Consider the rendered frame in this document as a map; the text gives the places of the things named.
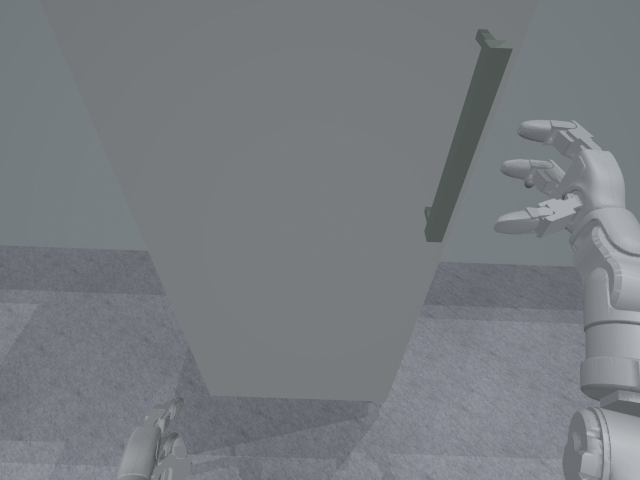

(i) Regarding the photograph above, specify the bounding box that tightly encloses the right robot upper arm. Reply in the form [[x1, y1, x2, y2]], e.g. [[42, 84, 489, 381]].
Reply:
[[562, 407, 640, 480]]

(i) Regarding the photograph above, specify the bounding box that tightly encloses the left robot hand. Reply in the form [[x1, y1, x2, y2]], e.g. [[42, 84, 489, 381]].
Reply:
[[115, 397, 192, 480]]

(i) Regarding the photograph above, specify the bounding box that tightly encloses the fridge door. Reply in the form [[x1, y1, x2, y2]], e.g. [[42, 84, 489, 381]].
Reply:
[[40, 0, 539, 402]]

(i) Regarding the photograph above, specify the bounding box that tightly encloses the right robot hand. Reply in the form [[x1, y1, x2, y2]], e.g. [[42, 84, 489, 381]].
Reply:
[[494, 120, 626, 238]]

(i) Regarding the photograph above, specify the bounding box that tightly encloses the robot right forearm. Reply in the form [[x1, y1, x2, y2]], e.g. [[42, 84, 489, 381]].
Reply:
[[569, 207, 640, 417]]

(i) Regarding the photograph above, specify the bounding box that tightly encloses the handle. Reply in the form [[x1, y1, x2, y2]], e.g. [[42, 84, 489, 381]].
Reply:
[[424, 29, 513, 242]]

